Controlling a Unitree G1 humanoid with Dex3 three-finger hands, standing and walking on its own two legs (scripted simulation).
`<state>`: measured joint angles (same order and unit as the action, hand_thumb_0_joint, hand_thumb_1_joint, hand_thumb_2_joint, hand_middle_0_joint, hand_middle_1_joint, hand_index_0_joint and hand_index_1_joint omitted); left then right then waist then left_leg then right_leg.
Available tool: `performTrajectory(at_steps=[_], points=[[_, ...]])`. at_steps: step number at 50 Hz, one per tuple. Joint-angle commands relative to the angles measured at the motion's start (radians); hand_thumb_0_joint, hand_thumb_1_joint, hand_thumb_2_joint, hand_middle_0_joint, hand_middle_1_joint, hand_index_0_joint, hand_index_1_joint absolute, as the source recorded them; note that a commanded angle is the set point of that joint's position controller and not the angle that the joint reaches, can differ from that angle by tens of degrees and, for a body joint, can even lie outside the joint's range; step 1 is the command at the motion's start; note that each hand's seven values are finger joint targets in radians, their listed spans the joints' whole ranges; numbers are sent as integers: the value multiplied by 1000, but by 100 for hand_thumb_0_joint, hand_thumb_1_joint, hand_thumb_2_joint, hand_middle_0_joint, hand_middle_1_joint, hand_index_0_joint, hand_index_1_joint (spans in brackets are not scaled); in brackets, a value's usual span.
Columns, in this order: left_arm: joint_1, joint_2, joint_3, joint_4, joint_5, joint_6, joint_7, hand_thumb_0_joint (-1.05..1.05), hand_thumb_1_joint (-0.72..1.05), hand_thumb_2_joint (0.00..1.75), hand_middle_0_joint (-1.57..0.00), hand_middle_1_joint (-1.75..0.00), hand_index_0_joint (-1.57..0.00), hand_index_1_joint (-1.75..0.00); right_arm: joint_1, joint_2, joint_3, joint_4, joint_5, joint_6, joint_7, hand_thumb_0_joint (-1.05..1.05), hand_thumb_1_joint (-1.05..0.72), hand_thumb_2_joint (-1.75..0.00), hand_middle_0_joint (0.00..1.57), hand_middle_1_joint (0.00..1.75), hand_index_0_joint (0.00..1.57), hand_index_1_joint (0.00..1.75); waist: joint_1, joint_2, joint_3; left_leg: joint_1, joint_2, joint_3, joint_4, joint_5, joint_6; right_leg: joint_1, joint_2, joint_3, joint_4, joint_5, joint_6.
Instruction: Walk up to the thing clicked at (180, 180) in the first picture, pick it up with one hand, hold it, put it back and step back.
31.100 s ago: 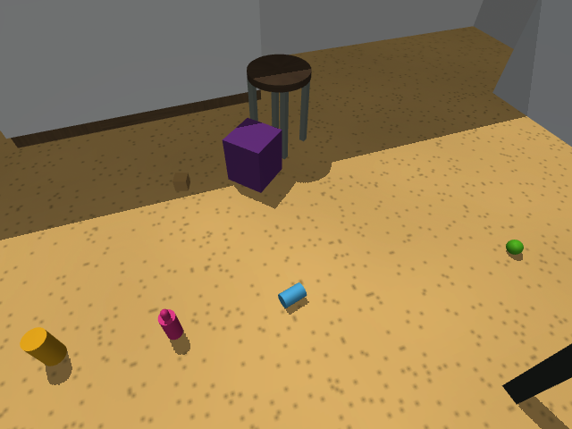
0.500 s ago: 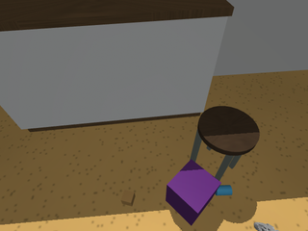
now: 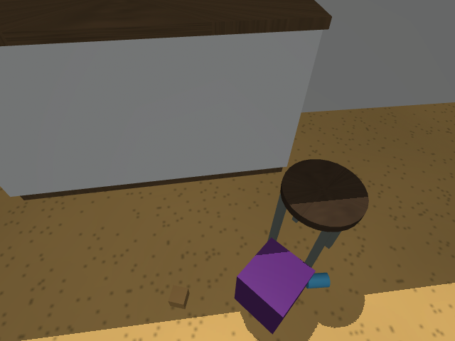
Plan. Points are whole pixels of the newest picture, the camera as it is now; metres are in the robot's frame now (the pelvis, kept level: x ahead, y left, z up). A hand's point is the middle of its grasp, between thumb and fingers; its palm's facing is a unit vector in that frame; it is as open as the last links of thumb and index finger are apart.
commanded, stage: stand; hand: left
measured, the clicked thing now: (179, 297) +0.44 +0.19 -0.75
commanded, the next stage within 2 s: none
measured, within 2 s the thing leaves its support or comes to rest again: neither
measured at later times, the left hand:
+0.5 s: hand out of the picture +0.07 +0.24 -0.16, palm faces -0.02 -0.94 -0.35, open 7.4 cm
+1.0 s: hand out of the picture +0.10 +0.24 -0.15, palm faces -0.01 -0.94 -0.34, open 7.4 cm
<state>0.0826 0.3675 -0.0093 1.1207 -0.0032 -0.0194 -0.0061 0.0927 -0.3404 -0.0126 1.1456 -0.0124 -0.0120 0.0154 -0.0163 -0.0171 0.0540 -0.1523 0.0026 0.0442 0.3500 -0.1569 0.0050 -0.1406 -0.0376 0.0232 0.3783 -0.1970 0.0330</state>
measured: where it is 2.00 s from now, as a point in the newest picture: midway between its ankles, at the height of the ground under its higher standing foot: outside the picture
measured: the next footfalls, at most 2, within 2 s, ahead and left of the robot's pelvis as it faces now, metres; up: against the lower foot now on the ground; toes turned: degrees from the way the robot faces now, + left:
none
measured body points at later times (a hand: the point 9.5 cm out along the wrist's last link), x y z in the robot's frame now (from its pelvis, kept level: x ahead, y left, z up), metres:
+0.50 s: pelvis +0.01 -0.01 +0.00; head +0.02 -0.01 +0.45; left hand +0.07 +0.29 -0.13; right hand +0.09 -0.31 -0.13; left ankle +0.02 +0.12 -0.75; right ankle +0.01 -0.14 -0.75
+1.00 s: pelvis +0.02 -0.02 +0.00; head +0.03 -0.01 +0.45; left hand +0.10 +0.29 -0.13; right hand +0.10 -0.32 -0.13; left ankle +0.02 +0.12 -0.75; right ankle +0.01 -0.14 -0.75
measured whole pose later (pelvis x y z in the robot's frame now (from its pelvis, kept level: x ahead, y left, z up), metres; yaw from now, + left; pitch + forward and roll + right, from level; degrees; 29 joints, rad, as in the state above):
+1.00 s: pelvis +0.02 -0.02 +0.00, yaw +1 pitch -2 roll +0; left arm 0.09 0.35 0.00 1.14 0.00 -0.01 0.00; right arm 0.08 -0.34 -0.01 1.16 -0.01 -0.01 0.00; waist -0.01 0.00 0.04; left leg -0.12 0.03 0.02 0.31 -0.16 -0.02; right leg -0.09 -0.01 0.00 0.31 -0.19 0.01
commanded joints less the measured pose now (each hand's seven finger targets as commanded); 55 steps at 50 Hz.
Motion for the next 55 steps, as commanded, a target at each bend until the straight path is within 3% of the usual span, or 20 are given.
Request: performTrajectory(at_steps=[1,5,9,18,27,31,37,42,55], points=[[-18,204,41,-41,10,-18,11,0,90,90,-20,-30,-20,-30,-71,-229,-39,-54,5,-26,-14,0,-90,-90,20,30,20,30,17,57,-83,22,135,-136,-96,57,11,21,-87,69,-73,96,-43],[-35,211,43,-36,11,-22,13,0,90,90,-20,-30,-20,-30,-60,-215,-37,-45,7,-26,-14,0,-90,-90,20,30,20,30,2,28,-86,50,132,-120,-84,103,6,12,-95,74,-91,114,-45],[-34,206,43,-33,12,-20,12,0,90,90,-20,-30,-20,-30,-76,-213,-35,-44,5,-21,-13,0,-90,-90,20,30,20,30,7,31,-57,13,127,-128,-108,-20,3,-2,-91,73,-114,32,-43],[-31,202,44,-35,10,-27,15,0,90,90,-20,-30,-20,-30,-77,-215,-36,-44,6,-22,-13,0,-90,-90,20,30,20,30,-1,10,-112,82,134,-114,-63,126,6,15,-101,73,-113,158,-44],[-19,202,46,-32,11,-18,15,0,90,90,-20,-30,-20,-30,-67,-219,-32,-37,5,-14,-13,0,-90,-90,20,30,20,30,6,18,-74,42,128,-120,-83,21,7,0,-95,71,-138,42,-44],[-16,202,48,-35,11,-22,16,0,90,90,-20,-30,-20,-30,-71,-219,-32,-42,5,-18,-15,0,-90,-90,20,30,20,30,8,11,-120,74,136,-118,-61,129,10,35,-101,66,-118,155,-45],[-25,206,52,-34,9,-17,16,0,90,90,-20,-30,-20,-30,-57,-215,-27,-41,4,-20,-18,0,-90,-90,20,30,20,30,7,25,-93,54,135,-120,-75,126,4,37,-98,63,-118,137,-48],[-16,205,52,-36,11,-17,15,0,90,90,-20,-30,-20,-30,-61,-216,-28,-44,6,-21,-22,0,-90,-90,20,30,20,30,11,24,-120,80,140,-117,-63,200,3,62,-100,54,-104,210,-47],[-29,201,54,-39,10,-11,14,0,90,90,-20,-30,-20,-30,-60,-218,-25,-50,5,-20,-23,0,-90,-90,20,30,20,30,11,20,-77,71,137,-116,-83,143,3,34,-96,55,-119,144,-49]])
